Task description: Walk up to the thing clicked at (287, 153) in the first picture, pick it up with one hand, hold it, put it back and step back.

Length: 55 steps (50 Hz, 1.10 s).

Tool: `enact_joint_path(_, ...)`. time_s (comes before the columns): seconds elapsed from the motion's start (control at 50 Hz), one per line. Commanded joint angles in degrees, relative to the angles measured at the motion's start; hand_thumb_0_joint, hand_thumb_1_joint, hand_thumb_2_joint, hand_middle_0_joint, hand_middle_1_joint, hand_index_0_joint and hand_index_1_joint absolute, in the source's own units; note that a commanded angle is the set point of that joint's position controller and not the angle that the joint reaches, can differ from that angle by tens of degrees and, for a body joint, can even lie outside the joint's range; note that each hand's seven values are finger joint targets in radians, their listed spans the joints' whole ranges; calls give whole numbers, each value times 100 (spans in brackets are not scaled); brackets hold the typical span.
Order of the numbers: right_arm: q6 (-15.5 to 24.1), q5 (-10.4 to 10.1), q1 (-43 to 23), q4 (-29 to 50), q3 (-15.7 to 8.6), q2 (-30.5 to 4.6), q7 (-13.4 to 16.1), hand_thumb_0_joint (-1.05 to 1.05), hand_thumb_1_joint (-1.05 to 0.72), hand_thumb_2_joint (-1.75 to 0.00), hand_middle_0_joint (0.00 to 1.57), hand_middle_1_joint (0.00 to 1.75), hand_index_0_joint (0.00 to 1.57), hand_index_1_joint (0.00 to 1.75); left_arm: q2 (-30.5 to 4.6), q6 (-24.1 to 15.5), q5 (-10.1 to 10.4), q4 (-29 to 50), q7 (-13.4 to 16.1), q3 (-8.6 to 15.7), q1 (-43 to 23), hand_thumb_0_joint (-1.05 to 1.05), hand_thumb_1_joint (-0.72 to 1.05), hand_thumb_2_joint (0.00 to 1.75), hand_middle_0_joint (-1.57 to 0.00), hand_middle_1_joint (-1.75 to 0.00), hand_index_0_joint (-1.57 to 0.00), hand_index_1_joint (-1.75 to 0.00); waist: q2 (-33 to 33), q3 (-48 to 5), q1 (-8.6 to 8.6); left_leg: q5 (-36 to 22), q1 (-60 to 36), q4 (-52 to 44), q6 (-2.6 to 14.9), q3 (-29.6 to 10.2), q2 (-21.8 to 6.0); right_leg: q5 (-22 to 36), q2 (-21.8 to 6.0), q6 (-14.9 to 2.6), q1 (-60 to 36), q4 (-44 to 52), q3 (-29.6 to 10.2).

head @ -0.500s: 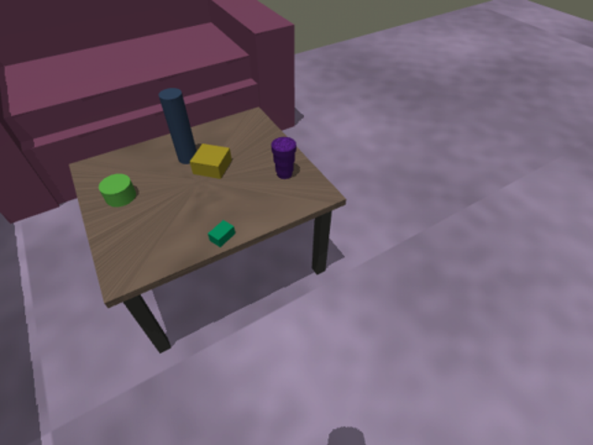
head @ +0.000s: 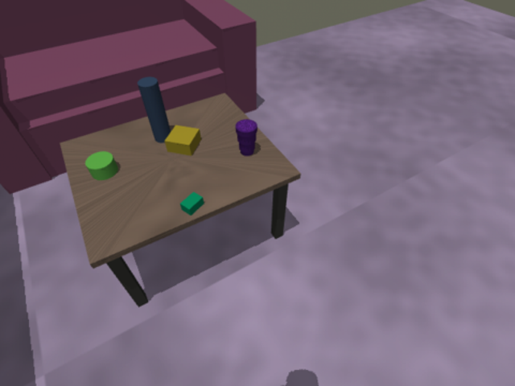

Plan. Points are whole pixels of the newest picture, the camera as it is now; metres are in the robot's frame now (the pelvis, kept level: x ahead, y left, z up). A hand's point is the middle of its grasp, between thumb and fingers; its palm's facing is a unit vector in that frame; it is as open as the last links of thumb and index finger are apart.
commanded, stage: stand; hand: right
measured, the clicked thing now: (246, 139) +1.01 +0.06 -0.29
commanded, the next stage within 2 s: walk up in 0.62 s
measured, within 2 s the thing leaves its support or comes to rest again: neither
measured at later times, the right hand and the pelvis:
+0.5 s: hand out of the picture +0.08 -0.25 -0.16, palm faces -0.02 +0.94 -0.34, open 7.4 cm; pelvis +0.01 +0.00 +0.00, yaw +0 degrees
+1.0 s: hand (400, 375) +0.18 -0.23 -0.14, palm faces -0.19 +0.85 -0.49, open 7.4 cm; pelvis +0.07 +0.06 -0.03, yaw +12 degrees
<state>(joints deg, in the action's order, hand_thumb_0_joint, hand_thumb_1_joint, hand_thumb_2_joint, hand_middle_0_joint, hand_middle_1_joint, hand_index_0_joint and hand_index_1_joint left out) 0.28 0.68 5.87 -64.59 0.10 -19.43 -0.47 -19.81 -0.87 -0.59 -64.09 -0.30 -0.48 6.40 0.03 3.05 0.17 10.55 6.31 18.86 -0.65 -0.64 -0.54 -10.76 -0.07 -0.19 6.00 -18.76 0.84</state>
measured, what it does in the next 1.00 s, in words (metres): steps on the spot: left foot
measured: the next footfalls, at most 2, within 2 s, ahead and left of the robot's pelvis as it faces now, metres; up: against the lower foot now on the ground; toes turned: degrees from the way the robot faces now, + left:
left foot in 0.92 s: +0.15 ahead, +0.18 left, +0.00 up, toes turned +15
right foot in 1.42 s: +0.41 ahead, -0.08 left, +0.00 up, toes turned +17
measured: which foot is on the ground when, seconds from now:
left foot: down 0.00-0.70, up 0.72-0.90, down 0.92-1.00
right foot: down 0.00-0.92, up 0.94-1.00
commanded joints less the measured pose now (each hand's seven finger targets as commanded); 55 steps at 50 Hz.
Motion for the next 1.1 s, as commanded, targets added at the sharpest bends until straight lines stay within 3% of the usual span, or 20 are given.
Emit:
enact_joint_path(0.0,159,-29,-157,342,-223,-1226,98,0,-90,-90,20,30,20,30,-1205,-112,22,355,86,250,-227,0,90,90,-20,-30,-20,-30,-50,-492,-8,-886,-83,-286,173,-454,-657,862,-748,-139,-66,292,-571)
enact_joint_path(0.58,127,-33,-169,360,-221,-1229,103,0,-90,-90,20,30,20,30,-1227,-121,15,356,106,251,-185,0,90,90,-20,-30,-20,-30,19,-408,-22,-1046,-97,-257,171,-463,-686,1079,-750,-135,-141,324,-521)
enact_joint_path(0.6,171,-7,400,665,-548,-1651,11,0,-90,-90,20,30,20,30,-1774,-160,-103,777,-62,740,-12,0,90,90,-20,-30,-20,-30,251,-731,-151,1130,641,219,599,-766,-377,-1579,-357,-234,-757,-349,-22)
enact_joint_path(0.62,170,52,244,778,-578,-1646,-28,0,-90,-90,20,30,20,30,-1696,-125,-161,788,-108,783,201,0,90,90,-20,-30,-20,-30,114,-313,-291,1947,1481,259,603,-908,-425,-2352,-503,-397,-746,-444,-284)
enact_joint_path(0.64,154,68,-1,927,-568,-1591,-53,0,-90,-90,20,30,20,30,-1720,-115,-197,814,-133,845,375,0,90,90,-20,-30,-20,-30,122,33,-452,2058,2361,427,435,-636,-226,-2802,-652,-524,-1046,-141,-516)
enact_joint_path(0.66,155,102,-469,1216,-547,-1439,-76,0,-90,-90,20,30,20,30,-1804,-104,-195,833,-157,914,780,0,90,90,-20,-30,-20,-30,588,285,-739,1684,3086,1111,298,-56,73,-3269,-1138,-788,-1197,500,-1005)
enact_joint_path(0.68,148,168,-679,1442,-573,-1271,-89,0,-90,-90,20,30,20,30,-1967,-109,-204,907,-146,1008,879,0,90,90,-20,-30,-20,-30,1430,428,-880,1514,3411,2705,282,184,56,-3434,-2172,-1214,-825,1328,-1927)
enact_joint_path(0.7,158,210,-407,1489,-626,-1381,-94,0,-90,-90,20,30,20,30,-1945,-135,-226,1152,-167,1018,533,0,90,90,-20,-30,-20,-30,1035,557,-719,1524,3473,3128,148,94,-356,-2977,-2615,-1451,-575,1384,-2104)
enact_joint_path(0.72,187,147,-70,1468,-659,-1486,-134,0,-90,-90,20,30,20,30,-1868,-143,-227,1334,-199,1025,339,0,90,90,-20,-30,-20,-30,768,537,-585,1559,3331,3112,118,-6,-508,-2644,-2614,-1547,-554,1308,-2009)
enact_joint_path(0.78,271,105,319,1516,-740,-1443,-265,0,-90,-90,20,30,20,30,-1736,-194,-270,1525,-237,994,294,0,90,90,-20,-30,-20,-30,583,493,-375,1542,2710,2477,148,-114,-696,-1906,-2028,-1301,-449,945,-862)
enact_joint_path(0.82,318,82,802,1501,-745,-1338,-287,0,-90,-90,20,30,20,30,-1742,-191,-262,1743,-292,987,24,0,90,90,-20,-30,-20,-30,789,209,-152,996,1877,1960,170,139,-592,-1255,-1651,-1061,-156,503,-165)
enact_joint_path(0.86,358,55,1630,1335,-827,-1261,-239,0,-90,-90,20,30,20,30,-1674,-131,-218,1919,-341,944,-200,0,90,90,-20,-30,-20,-30,543,-165,305,-340,223,1095,119,621,-196,-907,-1216,-755,756,-670,638)
enact_joint_path(0.88,367,69,2430,1069,-949,-1391,-147,0,-90,-90,20,30,20,30,-1461,-90,-216,2000,-361,892,-162,0,90,90,-20,-30,-20,-30,-191,-562,615,-410,-943,1109,149,649,60,-593,-915,-602,1290,-1912,866)
enact_joint_path(0.9,386,116,2994,1010,-1057,-1753,-42,0,-90,-90,20,30,20,30,-1071,-34,-199,2049,-388,792,164,0,90,90,-20,-30,-20,-30,-1228,-681,842,327,-1709,775,403,-126,-261,-1352,-517,-454,2232,-3446,950)
enact_joint_path(0.92,404,197,2989,1172,-1118,-2246,53,0,-90,-90,20,30,20,30,-748,14,-232,2162,-394,686,426,0,90,90,-20,-30,-20,-30,-2159,-543,698,2153,-1637,65,770,-2454,-1342,-2675,6,-307,3380,-4572,560)
enact_joint_path(0.94,434,177,2346,1563,-1115,-2472,66,0,-90,-90,20,30,20,30,-1239,80,-199,2174,-396,812,515,0,90,90,-20,-30,-20,-30,-1297,-505,418,3977,-459,-1014,1310,-4549,-2088,-2519,-111,-264,3146,-4954,-269)
enact_joint_path(0.96,445,-2,1740,1776,-1141,-2680,74,0,-90,-90,20,30,20,30,-1739,129,-180,2095,-394,906,578,0,90,90,-20,-30,-20,-30,-820,-33,178,4194,275,-1229,1559,-4671,-2322,-2313,-475,-269,2891,-5027,-592)
enact_joint_path(1.0,518,-11,1357,1928,-977,-2243,115,0,-90,-90,20,30,20,30,-1712,149,-105,1818,-400,914,907,0,90,90,-20,-30,-20,-30,-453,188,-132,2998,265,-754,1273,-3207,-1771,-1418,-777,-253,2952,-4978,-656)
enact_joint_path(1.02,563,-10,1339,1989,-915,-2065,139,0,-90,-90,20,30,20,30,-1748,167,-96,1689,-400,945,1072,0,90,90,-20,-30,-20,-30,-347,247,-187,2391,481,-562,1125,-2580,-1495,-1161,-849,-179,2786,-4801,-654)
enact_joint_path(1.08,668,-33,1769,1883,-874,-1944,170,0,-90,-90,20,30,20,30,-1612,237,-129,1734,-436,930,1105,0,90,90,-20,-30,-20,-30,-486,369,-151,1106,831,-558,989,-1862,-1204,-480,-804,-39,2454,-4411,-524)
